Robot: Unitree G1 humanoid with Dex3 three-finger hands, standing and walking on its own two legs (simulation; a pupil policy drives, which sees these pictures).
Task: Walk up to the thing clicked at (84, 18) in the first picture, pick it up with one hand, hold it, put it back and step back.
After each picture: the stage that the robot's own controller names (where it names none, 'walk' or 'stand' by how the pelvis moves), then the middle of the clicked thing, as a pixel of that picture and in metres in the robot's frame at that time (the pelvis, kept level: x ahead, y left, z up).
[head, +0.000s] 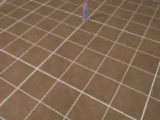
stand; (85, 12) +1.97 -0.06 -0.65
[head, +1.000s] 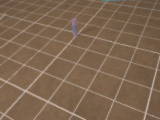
walk; (75, 27) +1.83 +0.20 -0.63
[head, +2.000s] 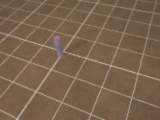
walk; (58, 46) +1.22 +0.32 -0.65
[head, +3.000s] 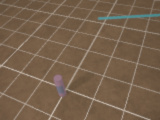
walk; (60, 86) +0.77 +0.25 -0.65
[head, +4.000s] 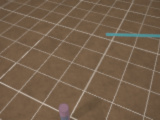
walk; (64, 115) +0.53 +0.16 -0.65
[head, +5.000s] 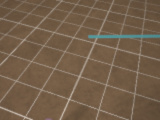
stand; out of the picture +0.42 +0.20 -0.65
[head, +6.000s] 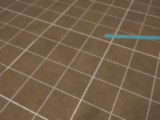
stand; out of the picture +0.39 +0.16 -0.64
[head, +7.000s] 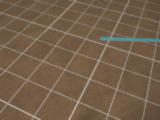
stand; out of the picture +0.40 +0.16 -0.65
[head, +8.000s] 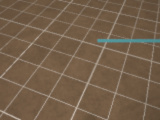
stand; out of the picture +0.34 +0.17 -0.66
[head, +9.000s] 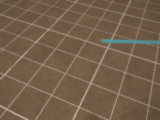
stand; out of the picture +0.35 +0.16 -0.66
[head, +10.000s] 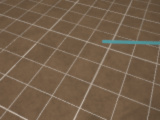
stand; out of the picture +0.34 +0.16 -0.66
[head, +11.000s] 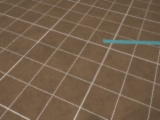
stand; out of the picture +0.35 +0.15 -0.66
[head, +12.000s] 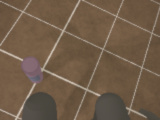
go down; (33, 71) +0.42 +0.19 -0.34
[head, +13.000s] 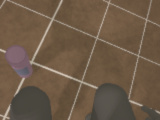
go down; (21, 64) +0.43 +0.21 -0.26
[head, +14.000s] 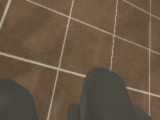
close in; out of the picture +0.42 +0.25 -0.17
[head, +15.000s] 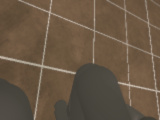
close; out of the picture +0.42 +0.27 -0.16
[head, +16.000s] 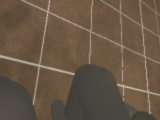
lift; out of the picture +0.40 +0.27 -0.16
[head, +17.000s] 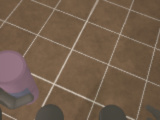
lift; (20, 84) +0.32 +0.19 +0.02
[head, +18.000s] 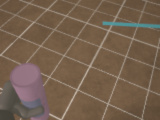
hold; (34, 98) +0.29 +0.16 +0.02
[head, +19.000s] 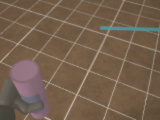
hold; (33, 93) +0.31 +0.16 +0.03
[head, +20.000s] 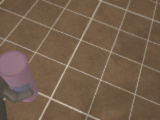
crouch; (22, 81) +0.35 +0.18 -0.02
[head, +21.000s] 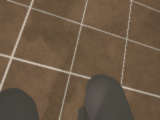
lower; out of the picture +0.47 +0.25 -0.06
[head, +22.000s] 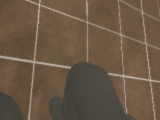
lower; out of the picture +0.44 +0.29 -0.16
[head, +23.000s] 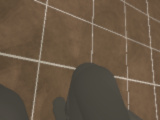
lower; out of the picture +0.42 +0.29 -0.16
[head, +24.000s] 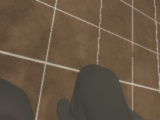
lower; out of the picture +0.40 +0.28 -0.16
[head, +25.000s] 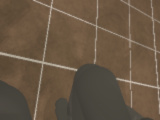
lower; out of the picture +0.40 +0.28 -0.16
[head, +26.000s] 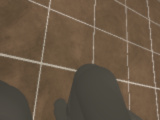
open; out of the picture +0.41 +0.27 -0.16
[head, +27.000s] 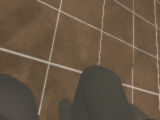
stand; out of the picture +0.41 +0.26 -0.17
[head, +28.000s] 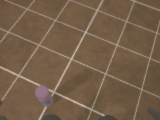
walk; (45, 97) +0.40 +0.19 -0.47
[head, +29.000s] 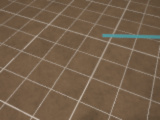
stand; out of the picture +0.37 +0.17 -0.60
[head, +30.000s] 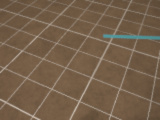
stand; out of the picture +0.37 +0.16 -0.60
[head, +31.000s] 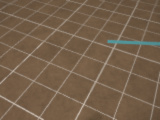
stand; out of the picture +0.38 +0.15 -0.65
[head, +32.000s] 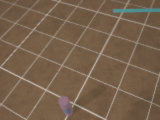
walk; (66, 106) +0.45 +0.18 -0.64
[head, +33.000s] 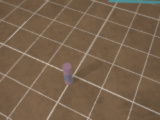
walk; (68, 74) +0.72 +0.10 -0.63
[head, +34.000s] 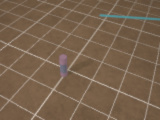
stand; (63, 66) +1.01 +0.15 -0.64
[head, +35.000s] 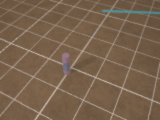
stand; (66, 64) +1.00 +0.15 -0.66
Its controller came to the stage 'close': yes
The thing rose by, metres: 0.68
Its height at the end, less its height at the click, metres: +0.00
